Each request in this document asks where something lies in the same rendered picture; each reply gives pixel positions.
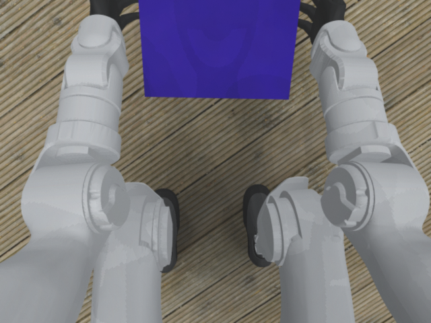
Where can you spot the robot right hand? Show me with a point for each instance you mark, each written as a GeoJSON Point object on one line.
{"type": "Point", "coordinates": [325, 11]}

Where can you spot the robot left hand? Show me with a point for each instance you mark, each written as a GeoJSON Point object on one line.
{"type": "Point", "coordinates": [113, 9]}

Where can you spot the right robot upper arm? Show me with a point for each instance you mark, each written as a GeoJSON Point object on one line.
{"type": "Point", "coordinates": [381, 208]}

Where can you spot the carton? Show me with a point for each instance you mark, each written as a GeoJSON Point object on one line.
{"type": "Point", "coordinates": [218, 48]}

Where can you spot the right robot forearm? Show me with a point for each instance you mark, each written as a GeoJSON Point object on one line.
{"type": "Point", "coordinates": [351, 99]}

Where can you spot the left robot forearm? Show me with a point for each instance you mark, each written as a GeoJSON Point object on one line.
{"type": "Point", "coordinates": [86, 129]}

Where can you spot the right robot foot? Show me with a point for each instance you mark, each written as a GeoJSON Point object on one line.
{"type": "Point", "coordinates": [253, 200]}

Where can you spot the left robot foot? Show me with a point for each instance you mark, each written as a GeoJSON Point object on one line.
{"type": "Point", "coordinates": [170, 200]}

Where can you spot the robot foot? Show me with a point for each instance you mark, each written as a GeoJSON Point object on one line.
{"type": "Point", "coordinates": [170, 200]}
{"type": "Point", "coordinates": [253, 200]}

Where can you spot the left robot upper arm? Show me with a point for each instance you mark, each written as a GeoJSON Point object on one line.
{"type": "Point", "coordinates": [70, 211]}

